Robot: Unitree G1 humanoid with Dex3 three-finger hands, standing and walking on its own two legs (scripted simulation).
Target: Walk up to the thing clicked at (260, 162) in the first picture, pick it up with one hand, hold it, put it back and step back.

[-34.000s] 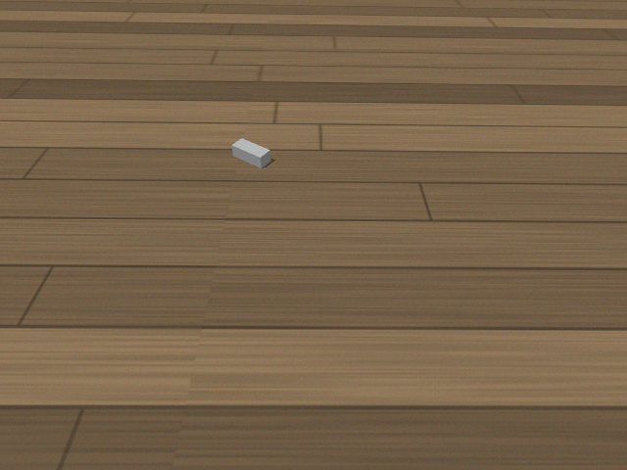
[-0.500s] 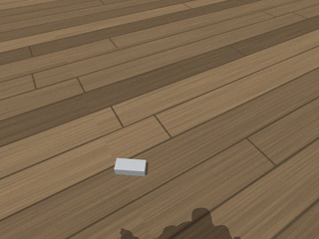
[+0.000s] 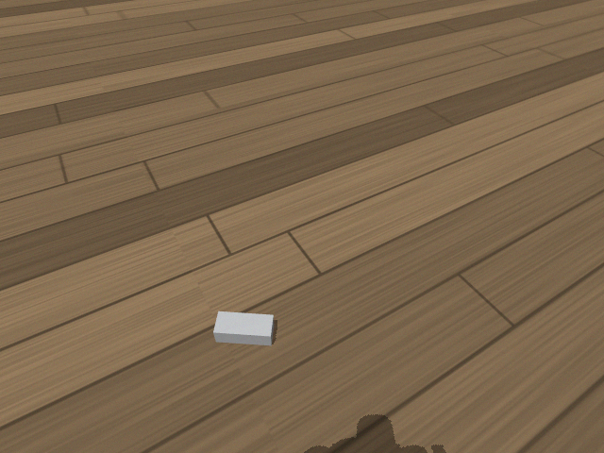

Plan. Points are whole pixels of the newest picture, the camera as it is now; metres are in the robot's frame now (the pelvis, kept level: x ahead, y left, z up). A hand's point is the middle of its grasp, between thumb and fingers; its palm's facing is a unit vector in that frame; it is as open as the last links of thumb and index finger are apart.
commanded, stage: stand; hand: left
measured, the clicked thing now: (244, 328) +0.70 +0.19 -0.75
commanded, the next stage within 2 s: walk up in 0.84 s
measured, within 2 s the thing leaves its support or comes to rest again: neither
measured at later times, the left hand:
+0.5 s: hand out of the picture +0.06 +0.24 -0.15, palm faces -0.03 -0.94 -0.35, open 7.4 cm
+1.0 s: hand out of the picture +0.09 +0.25 -0.15, palm faces +0.06 -0.94 -0.35, open 7.4 cm
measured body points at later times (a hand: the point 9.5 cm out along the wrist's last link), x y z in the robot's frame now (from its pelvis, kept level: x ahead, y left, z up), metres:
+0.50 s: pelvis -0.01 -0.02 +0.00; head +0.00 -0.03 +0.45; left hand +0.06 +0.29 -0.13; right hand +0.05 -0.32 -0.14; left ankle +0.00 +0.12 -0.75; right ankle +0.01 -0.14 -0.75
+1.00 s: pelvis +0.02 -0.01 +0.00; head +0.02 -0.01 +0.45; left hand +0.08 +0.30 -0.12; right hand +0.09 -0.33 -0.13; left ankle +0.01 +0.12 -0.71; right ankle +0.01 -0.13 -0.75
